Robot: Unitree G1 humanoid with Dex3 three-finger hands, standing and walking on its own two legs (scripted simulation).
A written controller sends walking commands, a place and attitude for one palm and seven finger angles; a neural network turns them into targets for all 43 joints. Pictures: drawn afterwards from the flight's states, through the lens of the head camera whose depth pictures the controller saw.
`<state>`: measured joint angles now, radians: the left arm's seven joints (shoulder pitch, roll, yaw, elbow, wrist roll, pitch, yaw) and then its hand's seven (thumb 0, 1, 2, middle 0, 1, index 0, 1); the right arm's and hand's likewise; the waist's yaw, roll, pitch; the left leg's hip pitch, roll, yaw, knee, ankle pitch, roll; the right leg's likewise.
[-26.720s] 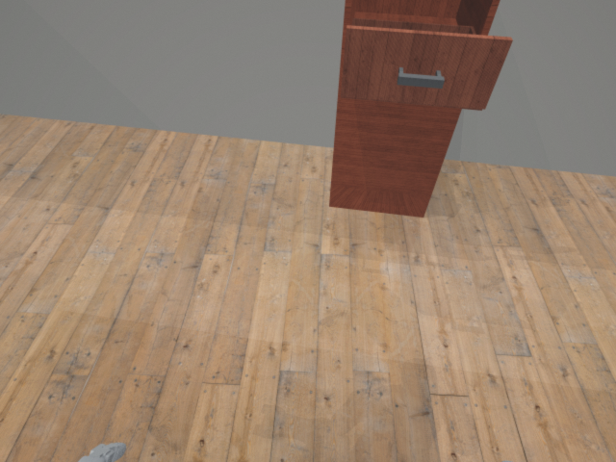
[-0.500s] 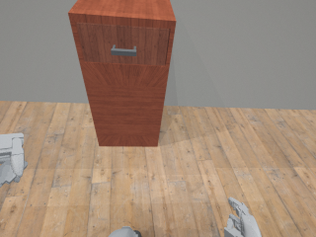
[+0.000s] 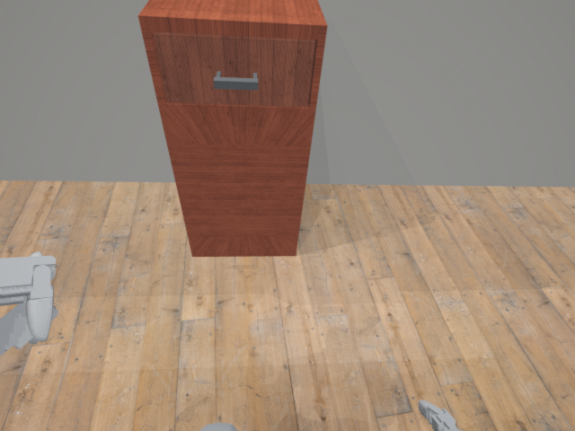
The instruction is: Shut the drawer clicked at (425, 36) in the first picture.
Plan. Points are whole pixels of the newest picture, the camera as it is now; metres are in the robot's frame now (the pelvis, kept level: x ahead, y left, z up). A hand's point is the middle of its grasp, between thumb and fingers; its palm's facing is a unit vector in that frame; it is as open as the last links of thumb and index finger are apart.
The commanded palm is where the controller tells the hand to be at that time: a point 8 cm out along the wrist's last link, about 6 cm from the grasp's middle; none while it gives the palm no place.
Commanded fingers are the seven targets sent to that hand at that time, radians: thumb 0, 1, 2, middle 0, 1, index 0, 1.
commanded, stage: let the arm hang, fingers relaxed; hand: left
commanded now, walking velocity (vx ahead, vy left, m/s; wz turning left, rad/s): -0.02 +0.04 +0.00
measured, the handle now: (236, 79) +0.91 +0.16 +0.06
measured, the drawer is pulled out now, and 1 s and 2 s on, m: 0.00 0.00 0.00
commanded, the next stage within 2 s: look to check the result in 1.18 s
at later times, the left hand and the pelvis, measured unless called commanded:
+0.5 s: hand out of the picture +0.06 +0.20 -0.15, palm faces +0.07 -0.97 -0.23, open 3.8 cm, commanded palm none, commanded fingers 0.00 0.90 0.90 -0.52 -0.65 -0.52 -0.65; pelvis -0.02 -0.01 +0.00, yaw +5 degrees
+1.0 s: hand out of the picture -0.01 +0.16 -0.15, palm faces +0.07 -0.97 -0.22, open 7.3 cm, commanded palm none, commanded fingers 0.00 0.90 0.90 -0.20 -0.30 -0.20 -0.30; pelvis +0.00 -0.02 +0.02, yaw +3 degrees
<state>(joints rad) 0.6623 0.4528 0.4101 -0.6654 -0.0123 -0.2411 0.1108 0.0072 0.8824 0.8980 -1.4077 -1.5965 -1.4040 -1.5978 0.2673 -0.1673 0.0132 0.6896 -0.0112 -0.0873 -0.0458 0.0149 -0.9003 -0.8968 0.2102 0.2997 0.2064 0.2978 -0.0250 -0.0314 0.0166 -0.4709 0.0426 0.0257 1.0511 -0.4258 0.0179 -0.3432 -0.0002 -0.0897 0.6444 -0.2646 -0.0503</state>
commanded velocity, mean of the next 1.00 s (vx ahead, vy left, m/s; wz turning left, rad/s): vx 0.00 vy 0.00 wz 0.00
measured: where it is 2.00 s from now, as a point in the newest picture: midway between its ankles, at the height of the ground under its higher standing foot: outside the picture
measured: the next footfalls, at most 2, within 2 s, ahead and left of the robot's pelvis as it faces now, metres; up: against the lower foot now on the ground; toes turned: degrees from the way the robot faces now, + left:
right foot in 0.36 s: +0.08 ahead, -0.14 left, +0.00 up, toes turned +4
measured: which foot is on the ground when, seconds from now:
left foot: down 0.00-1.00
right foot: down 0.00-0.08, up 0.10-0.34, down 0.36-1.00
